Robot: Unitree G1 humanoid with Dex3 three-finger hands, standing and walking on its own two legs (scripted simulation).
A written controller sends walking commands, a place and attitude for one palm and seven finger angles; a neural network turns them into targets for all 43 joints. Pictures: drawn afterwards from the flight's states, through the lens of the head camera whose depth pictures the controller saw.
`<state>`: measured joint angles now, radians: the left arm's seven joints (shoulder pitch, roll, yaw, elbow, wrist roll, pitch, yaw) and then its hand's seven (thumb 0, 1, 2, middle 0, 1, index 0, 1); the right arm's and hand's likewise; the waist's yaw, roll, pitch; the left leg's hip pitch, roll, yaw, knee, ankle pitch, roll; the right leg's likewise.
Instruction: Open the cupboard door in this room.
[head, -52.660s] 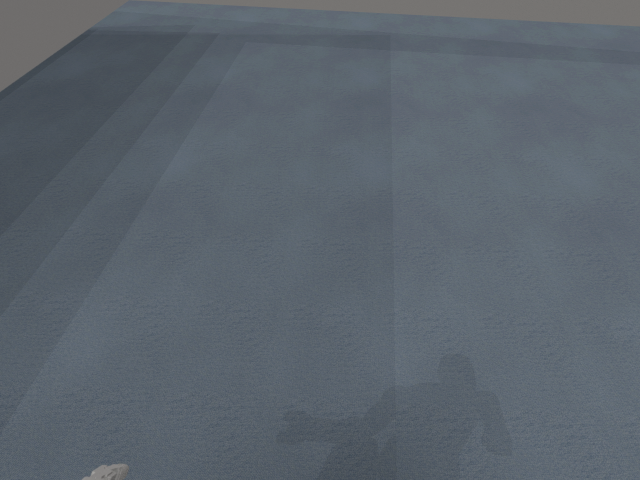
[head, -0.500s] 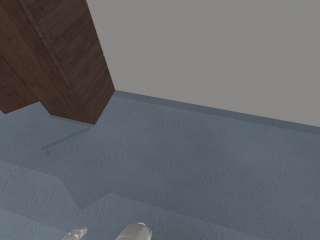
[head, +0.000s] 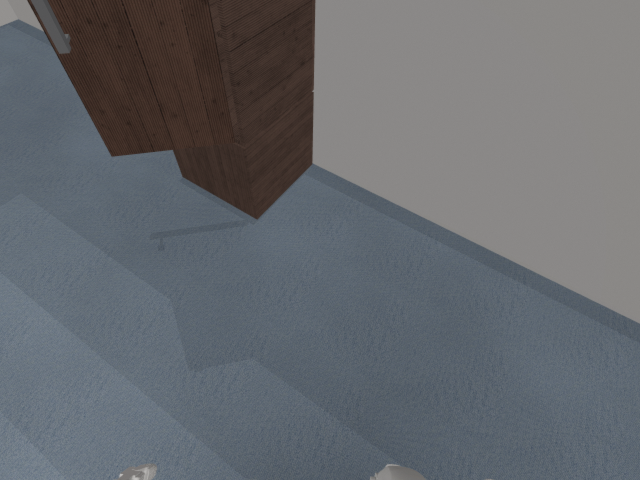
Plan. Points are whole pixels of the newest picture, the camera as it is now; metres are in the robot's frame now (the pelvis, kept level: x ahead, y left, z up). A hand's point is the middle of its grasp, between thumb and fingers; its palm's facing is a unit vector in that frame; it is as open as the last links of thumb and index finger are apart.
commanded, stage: turn to face it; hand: left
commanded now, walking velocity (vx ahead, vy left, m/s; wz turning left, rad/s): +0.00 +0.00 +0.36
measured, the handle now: (50, 13) +0.94 +0.64 +0.06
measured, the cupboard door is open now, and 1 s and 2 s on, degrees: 46 46 46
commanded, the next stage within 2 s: take the last steps up to it in 0.24 s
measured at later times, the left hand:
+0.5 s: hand out of the picture -0.01 +0.19 -0.19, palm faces +0.26 -0.95 -0.19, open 7.3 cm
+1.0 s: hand (174, 457) +0.16 +0.21 -0.15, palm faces +0.33 -0.92 -0.21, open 7.3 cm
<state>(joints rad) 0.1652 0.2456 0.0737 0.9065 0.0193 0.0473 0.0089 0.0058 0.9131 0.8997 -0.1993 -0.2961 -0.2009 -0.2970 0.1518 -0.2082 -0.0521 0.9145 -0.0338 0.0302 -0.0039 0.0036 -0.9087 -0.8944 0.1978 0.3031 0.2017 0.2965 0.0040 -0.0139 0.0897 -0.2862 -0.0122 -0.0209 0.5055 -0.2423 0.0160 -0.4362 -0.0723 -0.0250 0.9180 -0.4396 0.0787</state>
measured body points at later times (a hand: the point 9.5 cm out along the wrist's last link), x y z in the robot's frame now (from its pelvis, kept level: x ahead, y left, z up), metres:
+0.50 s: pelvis +0.02 +0.00 -0.01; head +0.05 +0.03 +0.44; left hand -0.02 +0.24 -0.18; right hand +0.17 -0.22 -0.14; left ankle +0.00 +0.09 -0.74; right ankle +0.00 -0.14 -0.72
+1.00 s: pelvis +0.13 +0.02 +0.00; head +0.15 +0.01 +0.45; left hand +0.14 +0.26 -0.14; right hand +0.16 -0.21 -0.17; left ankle +0.05 +0.12 -0.67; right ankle +0.17 -0.08 -0.74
